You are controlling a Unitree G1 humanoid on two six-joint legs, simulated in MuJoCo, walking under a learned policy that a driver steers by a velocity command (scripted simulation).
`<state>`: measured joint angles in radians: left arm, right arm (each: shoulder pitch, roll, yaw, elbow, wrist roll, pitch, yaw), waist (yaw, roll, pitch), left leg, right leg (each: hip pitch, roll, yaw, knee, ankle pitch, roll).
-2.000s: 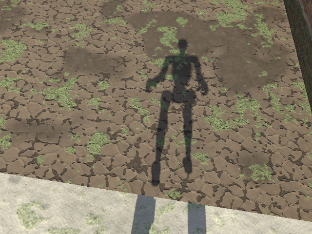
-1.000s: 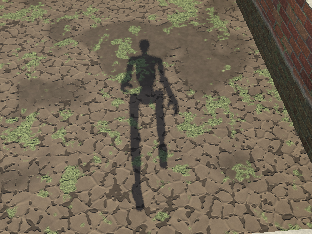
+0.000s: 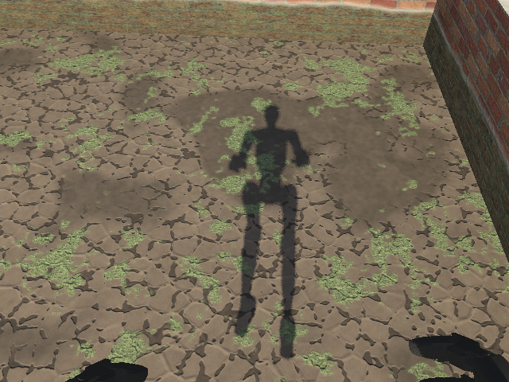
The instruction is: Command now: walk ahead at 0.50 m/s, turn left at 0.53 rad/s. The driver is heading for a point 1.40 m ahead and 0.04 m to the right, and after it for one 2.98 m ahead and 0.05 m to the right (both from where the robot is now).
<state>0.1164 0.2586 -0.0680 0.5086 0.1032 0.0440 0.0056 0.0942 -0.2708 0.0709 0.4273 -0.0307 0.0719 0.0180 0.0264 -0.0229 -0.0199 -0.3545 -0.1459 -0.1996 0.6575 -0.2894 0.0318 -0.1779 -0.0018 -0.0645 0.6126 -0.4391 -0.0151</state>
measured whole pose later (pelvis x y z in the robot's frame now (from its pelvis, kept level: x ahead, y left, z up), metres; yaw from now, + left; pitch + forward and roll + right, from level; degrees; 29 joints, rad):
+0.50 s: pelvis +0.00 -0.02 +0.00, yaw +6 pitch -1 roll +0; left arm 0.16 0.25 -0.08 0.53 0.10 0.02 0.02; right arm 0.14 -0.21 0.09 0.44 -0.02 0.07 0.01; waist 0.00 -0.02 -0.03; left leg -0.32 -0.17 -0.29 0.63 -0.27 0.01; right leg -0.10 -0.01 -0.16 0.55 -0.43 -0.03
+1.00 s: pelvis +0.01 -0.03 +0.00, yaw +6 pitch -1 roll +0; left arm 0.12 0.23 -0.10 0.52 0.10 0.04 0.01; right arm 0.11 -0.22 0.11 0.42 -0.05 0.05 0.00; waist -0.01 -0.01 -0.01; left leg -0.30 -0.15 -0.29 0.60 -0.26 -0.02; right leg -0.09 0.00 -0.18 0.53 -0.43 -0.05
